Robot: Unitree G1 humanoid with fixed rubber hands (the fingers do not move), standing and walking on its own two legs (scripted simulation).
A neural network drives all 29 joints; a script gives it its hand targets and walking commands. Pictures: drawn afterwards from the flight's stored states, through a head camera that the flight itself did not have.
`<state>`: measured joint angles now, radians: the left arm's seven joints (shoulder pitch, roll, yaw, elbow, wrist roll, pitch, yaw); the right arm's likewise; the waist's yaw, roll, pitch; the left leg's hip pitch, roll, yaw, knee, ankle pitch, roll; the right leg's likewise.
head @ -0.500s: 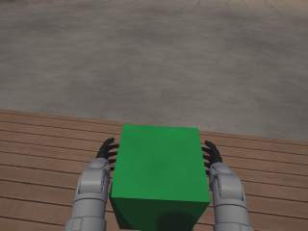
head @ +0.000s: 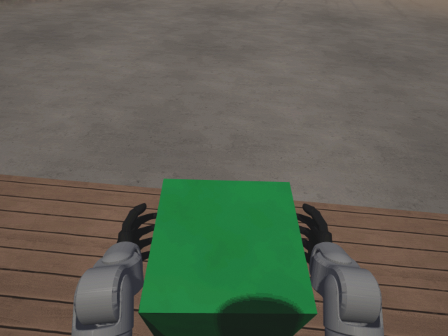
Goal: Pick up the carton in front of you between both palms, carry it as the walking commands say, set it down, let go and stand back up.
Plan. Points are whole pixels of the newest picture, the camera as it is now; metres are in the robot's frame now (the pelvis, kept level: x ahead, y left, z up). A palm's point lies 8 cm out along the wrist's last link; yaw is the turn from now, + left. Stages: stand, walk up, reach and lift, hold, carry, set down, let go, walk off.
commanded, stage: carry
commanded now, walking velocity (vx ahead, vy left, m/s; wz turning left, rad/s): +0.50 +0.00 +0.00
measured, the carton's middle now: (223, 269) +0.25 +0.01 +0.03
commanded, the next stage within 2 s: none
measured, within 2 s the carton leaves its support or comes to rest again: neither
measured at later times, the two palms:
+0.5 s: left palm (165, 141) +0.50 +0.16 +0.11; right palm (293, 137) +0.54 -0.14 +0.11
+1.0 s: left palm (179, 83) +0.84 +0.19 +0.10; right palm (271, 86) +0.84 -0.11 +0.11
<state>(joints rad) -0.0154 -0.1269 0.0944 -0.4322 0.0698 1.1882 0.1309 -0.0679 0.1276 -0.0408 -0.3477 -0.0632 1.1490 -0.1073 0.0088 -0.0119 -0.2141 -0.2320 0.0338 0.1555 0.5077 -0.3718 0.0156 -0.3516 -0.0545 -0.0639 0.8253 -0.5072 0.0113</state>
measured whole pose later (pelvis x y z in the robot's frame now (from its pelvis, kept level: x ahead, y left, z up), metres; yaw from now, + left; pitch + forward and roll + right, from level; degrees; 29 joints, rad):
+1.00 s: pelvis +0.61 +0.03 +0.02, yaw +0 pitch +4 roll -1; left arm 0.04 -0.13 0.04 -0.51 0.08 1.16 0.11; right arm 0.04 0.13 -0.04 -0.50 -0.05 1.13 -0.11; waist -0.01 -0.01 -0.08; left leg -0.08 0.03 0.24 0.25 -0.24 0.04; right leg -0.63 -0.11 -0.12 0.73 -0.06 -0.01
